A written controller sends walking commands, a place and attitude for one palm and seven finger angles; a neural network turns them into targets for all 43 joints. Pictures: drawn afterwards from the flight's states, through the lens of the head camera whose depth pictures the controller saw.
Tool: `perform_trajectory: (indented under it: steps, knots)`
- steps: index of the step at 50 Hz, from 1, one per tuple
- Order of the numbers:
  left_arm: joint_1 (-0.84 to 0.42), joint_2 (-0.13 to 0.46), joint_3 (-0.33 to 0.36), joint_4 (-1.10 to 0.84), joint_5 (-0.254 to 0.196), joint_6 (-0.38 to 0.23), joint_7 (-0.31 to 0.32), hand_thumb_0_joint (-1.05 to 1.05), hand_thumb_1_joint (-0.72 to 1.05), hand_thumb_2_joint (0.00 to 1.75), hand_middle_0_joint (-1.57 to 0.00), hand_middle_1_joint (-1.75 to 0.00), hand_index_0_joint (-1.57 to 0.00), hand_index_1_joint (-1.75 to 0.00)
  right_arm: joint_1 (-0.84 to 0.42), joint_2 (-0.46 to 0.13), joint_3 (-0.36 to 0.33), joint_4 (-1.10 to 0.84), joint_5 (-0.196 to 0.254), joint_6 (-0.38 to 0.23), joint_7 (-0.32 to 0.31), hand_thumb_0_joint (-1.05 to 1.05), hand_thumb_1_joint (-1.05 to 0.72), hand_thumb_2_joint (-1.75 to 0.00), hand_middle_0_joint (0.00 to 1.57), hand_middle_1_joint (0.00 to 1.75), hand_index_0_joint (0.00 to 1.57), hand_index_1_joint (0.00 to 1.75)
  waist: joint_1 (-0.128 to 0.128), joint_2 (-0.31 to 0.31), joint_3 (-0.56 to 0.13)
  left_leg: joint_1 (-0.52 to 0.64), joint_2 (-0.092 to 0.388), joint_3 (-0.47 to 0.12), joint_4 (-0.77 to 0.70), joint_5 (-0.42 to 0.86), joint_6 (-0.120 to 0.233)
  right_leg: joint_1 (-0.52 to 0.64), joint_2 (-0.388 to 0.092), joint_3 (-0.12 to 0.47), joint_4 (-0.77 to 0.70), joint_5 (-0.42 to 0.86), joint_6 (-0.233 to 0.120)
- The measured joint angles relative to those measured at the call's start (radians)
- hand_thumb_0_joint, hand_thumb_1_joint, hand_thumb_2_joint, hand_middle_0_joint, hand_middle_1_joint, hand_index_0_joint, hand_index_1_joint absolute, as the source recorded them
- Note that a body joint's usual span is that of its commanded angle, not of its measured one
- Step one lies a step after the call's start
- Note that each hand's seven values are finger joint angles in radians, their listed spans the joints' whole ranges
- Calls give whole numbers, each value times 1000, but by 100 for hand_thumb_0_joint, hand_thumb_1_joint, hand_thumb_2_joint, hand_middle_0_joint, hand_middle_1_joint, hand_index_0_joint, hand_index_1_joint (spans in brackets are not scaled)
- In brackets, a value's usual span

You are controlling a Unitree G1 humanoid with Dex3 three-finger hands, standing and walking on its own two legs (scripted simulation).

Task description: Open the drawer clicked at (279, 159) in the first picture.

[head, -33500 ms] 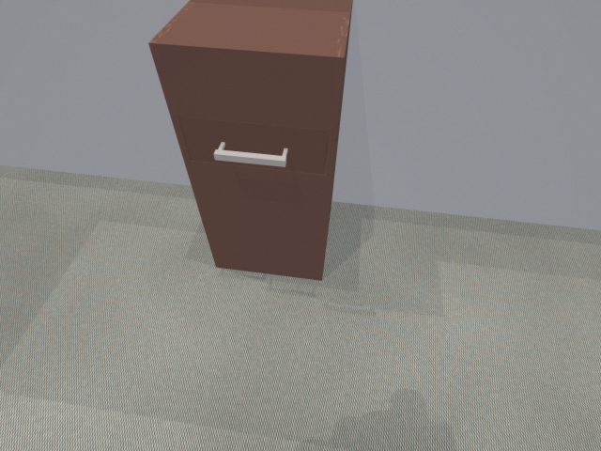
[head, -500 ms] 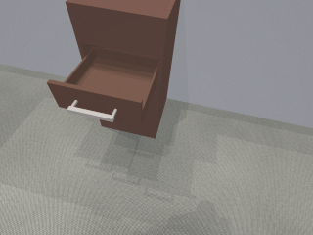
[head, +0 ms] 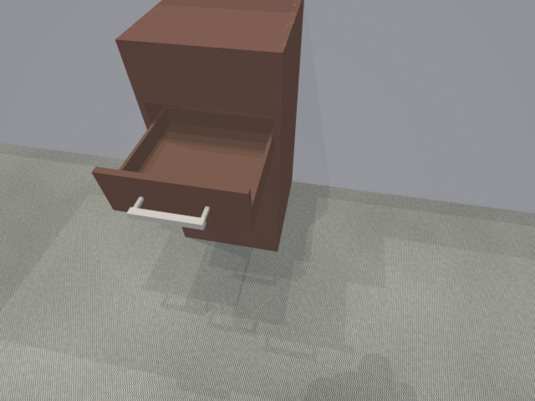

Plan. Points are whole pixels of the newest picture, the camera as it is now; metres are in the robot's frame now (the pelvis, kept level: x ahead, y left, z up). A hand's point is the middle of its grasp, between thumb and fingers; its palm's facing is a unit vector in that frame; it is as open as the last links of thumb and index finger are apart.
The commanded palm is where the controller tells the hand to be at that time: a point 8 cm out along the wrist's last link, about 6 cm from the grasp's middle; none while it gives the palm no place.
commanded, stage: let the arm hang, fingers relaxed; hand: left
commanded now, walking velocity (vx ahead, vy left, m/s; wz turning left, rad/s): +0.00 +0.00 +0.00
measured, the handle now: (169, 212) +0.54 +0.28 -0.14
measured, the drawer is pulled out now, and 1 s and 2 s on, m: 0.30 0.30 0.30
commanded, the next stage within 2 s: look to check the result in 0.22 s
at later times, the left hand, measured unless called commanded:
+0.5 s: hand out of the picture +0.01 +0.17 -0.18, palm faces +0.05 -0.98 -0.19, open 7.3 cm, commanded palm none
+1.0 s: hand out of the picture +0.03 +0.18 -0.18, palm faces +0.05 -0.98 -0.21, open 7.3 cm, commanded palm none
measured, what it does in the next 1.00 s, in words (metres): stands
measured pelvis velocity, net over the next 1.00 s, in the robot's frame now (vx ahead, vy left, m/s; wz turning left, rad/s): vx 0.03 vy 0.01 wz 0.00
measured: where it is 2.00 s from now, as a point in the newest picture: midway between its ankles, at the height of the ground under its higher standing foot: outside the picture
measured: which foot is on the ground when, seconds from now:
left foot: down 0.00-1.00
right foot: down 0.00-1.00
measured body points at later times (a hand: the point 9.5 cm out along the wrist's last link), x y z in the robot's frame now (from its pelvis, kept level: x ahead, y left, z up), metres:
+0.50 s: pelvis +0.02 +0.01 +0.00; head +0.04 +0.00 +0.45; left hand +0.01 +0.23 -0.16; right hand -0.02 -0.19 -0.16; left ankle -0.05 +0.11 -0.74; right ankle +0.06 -0.07 -0.74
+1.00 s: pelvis +0.03 +0.01 +0.00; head +0.06 +0.00 +0.45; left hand +0.03 +0.23 -0.16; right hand +0.00 -0.19 -0.16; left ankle -0.05 +0.11 -0.74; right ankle +0.06 -0.07 -0.74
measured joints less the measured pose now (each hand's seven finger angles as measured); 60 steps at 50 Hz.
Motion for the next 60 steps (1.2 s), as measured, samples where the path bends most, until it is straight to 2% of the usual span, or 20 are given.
perform_trajectory:
  steps: [17,60]
  knots:
    - [7,-10,-2,16,-1,-1,-1,1,92,90,-20,-30,-20,-29,-6,-22,-8,18,4,-1,-12,1,-91,-90,20,30,19,29,0,-5,24,21,-5,0,-5,-17,9,11,-5,2,16,-28,11]
    - [-29,5,0,13,-4,0,2,1,92,90,-20,-30,-20,-29,-39,-25,-9,22,5,-1,-17,1,-91,-90,20,30,20,30,-5,0,38,54,-1,-6,-24,-36,10,33,-1,-2,25,-63,13]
